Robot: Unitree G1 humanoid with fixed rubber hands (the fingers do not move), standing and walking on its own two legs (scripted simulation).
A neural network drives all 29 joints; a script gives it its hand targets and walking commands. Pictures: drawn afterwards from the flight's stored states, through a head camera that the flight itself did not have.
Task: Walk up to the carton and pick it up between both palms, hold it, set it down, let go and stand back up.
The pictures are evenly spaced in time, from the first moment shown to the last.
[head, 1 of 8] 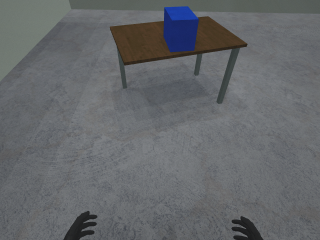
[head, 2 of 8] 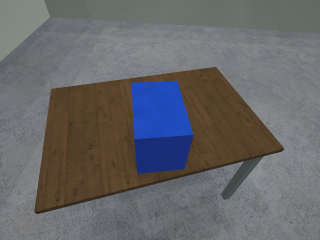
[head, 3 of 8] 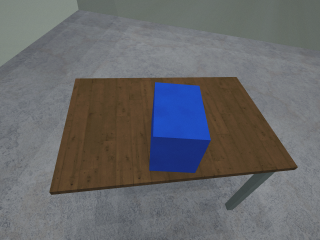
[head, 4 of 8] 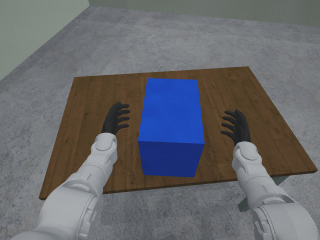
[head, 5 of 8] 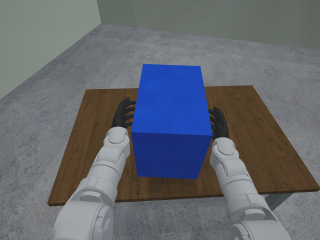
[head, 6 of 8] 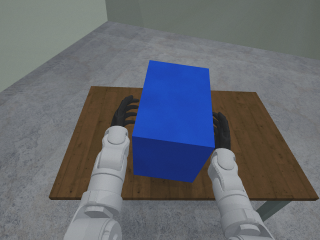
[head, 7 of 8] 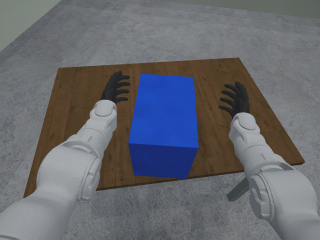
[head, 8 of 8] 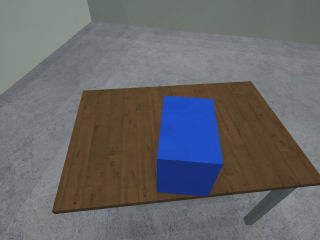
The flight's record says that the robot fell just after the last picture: no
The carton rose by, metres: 0.25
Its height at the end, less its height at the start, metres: +0.00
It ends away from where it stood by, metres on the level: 0.02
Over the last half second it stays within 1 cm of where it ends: yes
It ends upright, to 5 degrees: yes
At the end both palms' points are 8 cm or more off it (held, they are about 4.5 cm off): yes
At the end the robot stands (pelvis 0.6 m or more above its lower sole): yes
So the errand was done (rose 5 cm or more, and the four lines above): yes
